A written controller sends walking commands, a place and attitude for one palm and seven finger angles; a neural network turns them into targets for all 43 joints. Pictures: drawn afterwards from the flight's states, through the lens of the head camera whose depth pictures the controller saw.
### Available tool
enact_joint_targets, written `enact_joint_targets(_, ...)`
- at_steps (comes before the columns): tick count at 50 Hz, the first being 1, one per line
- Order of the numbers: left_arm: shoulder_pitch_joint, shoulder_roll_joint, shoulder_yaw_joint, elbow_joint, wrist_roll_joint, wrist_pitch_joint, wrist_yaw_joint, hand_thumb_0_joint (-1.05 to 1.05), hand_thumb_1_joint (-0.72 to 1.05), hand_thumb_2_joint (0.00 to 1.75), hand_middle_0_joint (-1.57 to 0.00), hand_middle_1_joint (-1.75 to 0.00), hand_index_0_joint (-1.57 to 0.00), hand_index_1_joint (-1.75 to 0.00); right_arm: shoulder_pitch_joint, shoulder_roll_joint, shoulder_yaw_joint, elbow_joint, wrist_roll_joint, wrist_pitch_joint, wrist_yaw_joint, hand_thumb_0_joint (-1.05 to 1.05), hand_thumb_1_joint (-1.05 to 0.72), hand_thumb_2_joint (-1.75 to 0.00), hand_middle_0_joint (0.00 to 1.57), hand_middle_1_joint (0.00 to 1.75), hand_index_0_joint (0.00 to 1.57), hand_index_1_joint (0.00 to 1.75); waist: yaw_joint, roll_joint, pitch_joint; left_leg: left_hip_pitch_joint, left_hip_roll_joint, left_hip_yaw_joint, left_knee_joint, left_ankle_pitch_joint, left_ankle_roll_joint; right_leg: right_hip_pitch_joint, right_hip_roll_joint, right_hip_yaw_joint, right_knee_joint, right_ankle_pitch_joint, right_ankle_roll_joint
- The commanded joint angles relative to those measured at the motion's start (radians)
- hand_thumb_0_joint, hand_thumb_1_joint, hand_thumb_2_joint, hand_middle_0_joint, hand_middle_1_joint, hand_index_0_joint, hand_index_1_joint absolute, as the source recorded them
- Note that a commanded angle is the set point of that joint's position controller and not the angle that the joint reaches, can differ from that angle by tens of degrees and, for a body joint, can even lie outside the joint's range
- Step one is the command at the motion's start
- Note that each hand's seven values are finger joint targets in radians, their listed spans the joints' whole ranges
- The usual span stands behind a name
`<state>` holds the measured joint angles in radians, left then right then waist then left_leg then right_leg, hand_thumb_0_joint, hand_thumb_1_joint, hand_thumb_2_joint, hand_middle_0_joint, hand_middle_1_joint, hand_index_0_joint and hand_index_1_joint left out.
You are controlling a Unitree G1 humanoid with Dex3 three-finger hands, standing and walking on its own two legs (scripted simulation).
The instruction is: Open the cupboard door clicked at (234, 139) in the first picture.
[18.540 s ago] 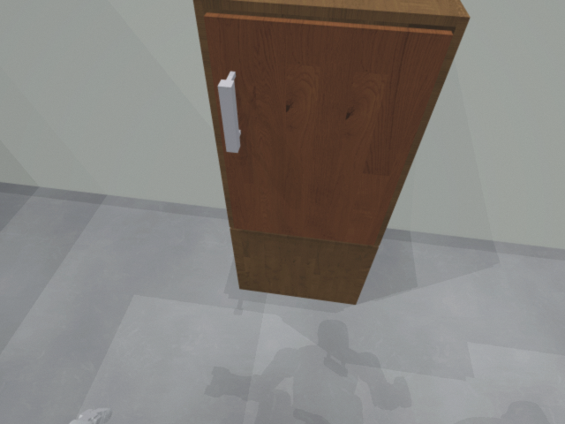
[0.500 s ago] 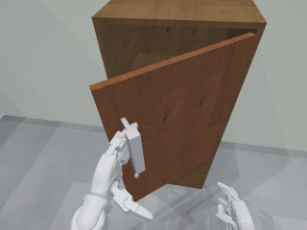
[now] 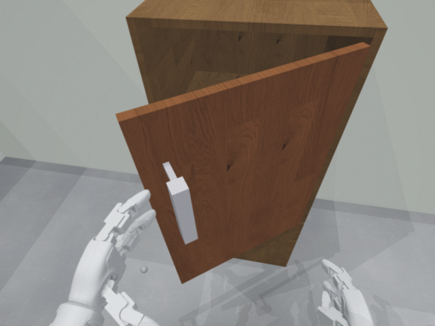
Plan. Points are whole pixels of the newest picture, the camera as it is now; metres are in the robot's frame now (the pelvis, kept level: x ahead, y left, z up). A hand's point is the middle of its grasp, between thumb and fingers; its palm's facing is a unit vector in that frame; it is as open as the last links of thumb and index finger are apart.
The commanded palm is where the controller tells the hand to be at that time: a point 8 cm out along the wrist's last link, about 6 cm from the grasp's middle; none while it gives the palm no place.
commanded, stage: slide the hand sideways off the handle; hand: left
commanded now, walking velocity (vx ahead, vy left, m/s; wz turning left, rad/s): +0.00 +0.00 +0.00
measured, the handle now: (179, 204) +0.29 +0.09 +0.11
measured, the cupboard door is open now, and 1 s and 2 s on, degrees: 37 37 37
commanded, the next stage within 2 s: draw the hand back to the body in 0.26 s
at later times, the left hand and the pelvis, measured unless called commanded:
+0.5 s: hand (117, 276) +0.17 +0.15 +0.11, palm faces -0.11 -0.99 -0.07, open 16.3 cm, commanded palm +0.13 +0.22 +0.13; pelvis +0.00 +0.02 -0.01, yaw +0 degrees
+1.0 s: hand (64, 258) +0.18 +0.22 +0.14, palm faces +0.17 -0.94 -0.29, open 15.5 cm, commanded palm +0.13 +0.27 +0.16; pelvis +0.00 +0.02 +0.02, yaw +0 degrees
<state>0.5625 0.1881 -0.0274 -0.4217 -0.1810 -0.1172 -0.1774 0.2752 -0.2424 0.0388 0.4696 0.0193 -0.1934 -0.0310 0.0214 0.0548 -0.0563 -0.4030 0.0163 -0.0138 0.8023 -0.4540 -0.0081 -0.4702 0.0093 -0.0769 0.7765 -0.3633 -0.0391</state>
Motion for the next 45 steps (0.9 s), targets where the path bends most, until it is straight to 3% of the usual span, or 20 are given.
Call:
enact_joint_targets(1,0.017,0.078,0.100,-0.244,-0.038,-0.081,-0.020,0.00,-0.50,0.30,-0.15,-0.30,-0.15,-0.30,-0.100,-0.078,-0.039,-0.175,0.004,-0.074,-0.012,0.00,-0.90,-0.90,0.20,0.30,0.20,0.30,0.016,-0.075,-0.122,-0.068,-0.033,0.001,-0.093,0.248,0.030,0.172,-0.023,0.074,-0.124,0.229,0.021)
enact_joint_targets(5,0.006,0.081,0.092,-0.238,-0.049,-0.088,-0.050,0.00,-0.50,0.30,-0.15,-0.30,-0.15,-0.30,-0.101,-0.086,-0.042,-0.173,0.008,-0.089,-0.016,0.00,-0.90,-0.90,0.20,0.30,0.20,0.30,0.000,-0.074,-0.086,-0.075,-0.031,-0.006,-0.085,0.221,0.031,0.127,-0.017,0.064,-0.121,0.185,0.023)
enact_joint_targets(8,0.034,0.115,0.135,-0.232,-0.053,-0.091,-0.061,0.00,-0.50,0.30,-0.15,-0.30,-0.15,-0.30,-0.106,-0.090,-0.046,-0.163,0.010,-0.098,-0.017,0.00,-0.90,-0.90,0.20,0.30,0.20,0.30,0.012,-0.075,-0.103,-0.078,-0.029,-0.012,-0.080,0.230,0.030,0.134,-0.015,0.061,-0.111,0.188,0.017)
enact_joint_targets(9,0.041,0.094,0.119,-0.253,-0.059,-0.092,-0.067,0.00,-0.50,0.30,-0.15,-0.30,-0.15,-0.30,-0.108,-0.087,-0.042,-0.173,0.010,-0.101,-0.015,0.00,-0.90,-0.90,0.20,0.30,0.20,0.30,0.013,-0.052,-0.112,-0.070,-0.030,-0.012,-0.086,0.233,0.030,0.133,-0.014,0.051,-0.102,0.195,0.018)
enact_joint_targets(11,0.054,0.101,0.127,-0.251,-0.061,-0.092,-0.073,0.00,-0.50,0.30,-0.15,-0.30,-0.15,-0.30,-0.108,-0.086,-0.044,-0.172,0.013,-0.104,-0.014,0.00,-0.90,-0.90,0.20,0.30,0.20,0.30,0.013,-0.063,-0.104,-0.076,-0.029,-0.015,-0.086,0.229,0.028,0.124,-0.010,0.040,-0.094,0.192,0.019)
enact_joint_targets(13,0.005,0.092,0.094,-0.267,-0.055,-0.087,-0.071,0.00,-0.50,0.30,-0.15,-0.30,-0.15,-0.30,-0.113,-0.093,-0.039,-0.170,0.012,-0.108,-0.015,0.00,-0.90,-0.90,0.20,0.30,0.20,0.30,0.000,-0.021,-0.083,-0.068,-0.028,-0.016,-0.082,0.218,0.029,0.098,-0.009,0.037,-0.091,0.176,0.018)
enact_joint_targets(16,0.002,0.068,0.066,-0.265,-0.050,-0.081,-0.062,0.00,-0.50,0.30,-0.15,-0.30,-0.15,-0.30,-0.110,-0.091,-0.034,-0.177,0.013,-0.113,-0.015,0.00,-0.90,-0.90,0.20,0.30,0.20,0.30,-0.002,-0.046,-0.067,-0.080,-0.024,-0.031,-0.094,0.174,0.028,0.073,-0.004,0.023,-0.088,0.114,0.019)
enact_joint_targets(18,-0.016,0.087,0.069,-0.271,-0.032,-0.073,-0.047,0.00,-0.50,0.30,-0.15,-0.30,-0.15,-0.30,-0.112,-0.096,-0.037,-0.173,0.012,-0.114,-0.017,0.00,-0.90,-0.90,0.20,0.30,0.20,0.30,0.001,-0.048,-0.079,-0.075,-0.022,-0.032,-0.094,0.168,0.027,0.072,-0.005,0.025,-0.084,0.102,0.018)
enact_joint_targets(19,-0.028,0.096,0.080,-0.297,-0.033,-0.070,-0.040,0.00,-0.50,0.30,-0.15,-0.30,-0.15,-0.30,-0.115,-0.092,-0.033,-0.181,0.012,-0.114,-0.016,0.00,-0.90,-0.90,0.20,0.30,0.20,0.30,0.007,-0.020,-0.095,-0.070,-0.023,-0.034,-0.102,0.169,0.026,0.083,-0.007,0.022,-0.080,0.103,0.016)
enact_joint_targets(23,0.021,0.139,0.156,-0.293,-0.029,-0.037,-0.022,0.00,-0.50,0.30,-0.15,-0.30,-0.15,-0.30,-0.120,-0.082,-0.033,-0.169,0.015,-0.101,-0.018,0.00,-0.90,-0.90,0.20,0.30,0.20,0.30,0.032,-0.019,-0.114,-0.058,-0.019,-0.032,-0.118,0.223,0.020,0.124,-0.005,0.016,-0.078,0.160,0.011)
enact_joint_targets(24,0.006,0.110,0.130,-0.301,-0.039,-0.030,-0.027,0.00,-0.50,0.30,-0.15,-0.30,-0.15,-0.30,-0.123,-0.079,-0.028,-0.175,0.016,-0.099,-0.018,0.00,-0.90,-0.90,0.20,0.30,0.20,0.30,0.020,-0.034,-0.095,-0.055,-0.019,-0.033,-0.125,0.219,0.021,0.119,-0.005,0.011,-0.086,0.164,0.015)
enact_joint_targets(27,0.007,0.131,0.167,-0.302,-0.060,-0.013,-0.045,0.00,-0.50,0.30,-0.15,-0.30,-0.15,-0.30,-0.129,-0.084,-0.027,-0.167,0.023,-0.100,-0.021,0.00,-0.90,-0.90,0.20,0.30,0.20,0.30,0.023,-0.035,-0.086,-0.046,-0.017,-0.032,-0.135,0.223,0.021,0.134,-0.002,0.013,-0.105,0.171,0.016)
enact_joint_targets(29,-0.012,0.118,0.150,-0.311,-0.069,-0.001,-0.059,0.00,-0.50,0.30,-0.15,-0.30,-0.15,-0.30,-0.136,-0.087,-0.023,-0.169,0.025,-0.107,-0.023,0.00,-0.90,-0.90,0.20,0.30,0.20,0.30,0.017,-0.024,-0.077,-0.032,-0.017,-0.034,-0.143,0.221,0.021,0.129,-0.001,0.006,-0.111,0.170,0.019)
enact_joint_targets(34,-0.033,0.171,0.218,-0.308,-0.088,0.019,-0.077,0.00,-0.50,0.30,-0.15,-0.30,-0.15,-0.30,-0.143,-0.092,-0.021,-0.153,0.030,-0.126,-0.030,0.00,-0.90,-0.90,0.20,0.30,0.20,0.30,0.025,-0.011,-0.076,-0.009,-0.020,-0.035,-0.163,0.214,0.021,0.152,0.000,0.013,-0.144,0.159,0.016)
enact_joint_targets(36,-0.031,0.166,0.225,-0.300,-0.096,0.023,-0.086,0.00,-0.50,0.30,-0.15,-0.30,-0.15,-0.30,-0.144,-0.091,-0.019,-0.148,0.032,-0.130,-0.030,0.00,-0.90,-0.90,0.20,0.30,0.20,0.30,0.026,-0.016,-0.062,-0.003,-0.018,-0.036,-0.176,0.219,0.019,0.158,0.003,0.005,-0.152,0.164,0.017)
enact_joint_targets(38,-0.032,0.198,0.269,-0.283,-0.105,0.027,-0.090,0.00,-0.50,0.30,-0.15,-0.30,-0.15,-0.30,-0.152,-0.093,-0.022,-0.135,0.034,-0.138,-0.034,0.00,-0.90,-0.90,0.20,0.30,0.20,0.30,0.034,-0.033,-0.069,0.011,-0.017,-0.036,-0.181,0.236,0.018,0.176,0.005,0.010,-0.165,0.181,0.014)
enact_joint_targets(42,-0.079,0.205,0.291,-0.272,-0.129,0.043,-0.115,0.00,-0.36,0.36,-0.16,-0.30,-0.16,-0.30,-0.155,-0.097,-0.016,-0.126,0.039,-0.150,-0.039,0.00,-0.90,-0.90,0.20,0.30,0.20,0.30,0.030,0.002,-0.044,0.027,-0.018,-0.032,-0.203,0.223,0.018,0.182,0.006,0.008,-0.195,0.171,0.018)
enact_joint_targets(43,-0.099,0.230,0.312,-0.261,-0.128,0.048,-0.116,0.00,-0.32,0.37,-0.16,-0.30,-0.16,-0.30,-0.162,-0.101,-0.017,-0.118,0.040,-0.154,-0.043,0.00,-0.90,-0.90,0.20,0.30,0.20,0.30,0.033,-0.003,-0.044,0.034,-0.017,-0.031,-0.205,0.215,0.020,0.186,0.006,0.014,-0.205,0.158,0.015)
enact_joint_targets(44,-0.125,0.326,0.322,-0.383,0.038,0.012,0.066,0.00,-0.29,0.39,-0.16,-0.30,-0.16,-0.30,-0.145,-0.082,-0.027,-0.121,0.009,-0.135,-0.064,0.00,-0.90,-0.90,0.20,0.30,0.20,0.30,0.063,-0.012,-0.010,0.012,-0.005,-0.021,-0.252,0.182,0.024,0.236,-0.001,0.061,-0.250,0.125,0.012)
enact_joint_targets(45,-0.028,0.215,0.268,-0.309,0.055,0.029,0.140,0.00,-0.26,0.40,-0.16,-0.30,-0.16,-0.30,-0.135,-0.066,-0.025,-0.109,-0.002,-0.128,-0.070,0.00,-0.90,-0.90,0.20,0.30,0.20,0.30,0.041,-0.018,0.038,0.017,-0.008,-0.017,-0.262,0.153,0.018,0.221,-0.008,0.062,-0.277,0.089,0.008)
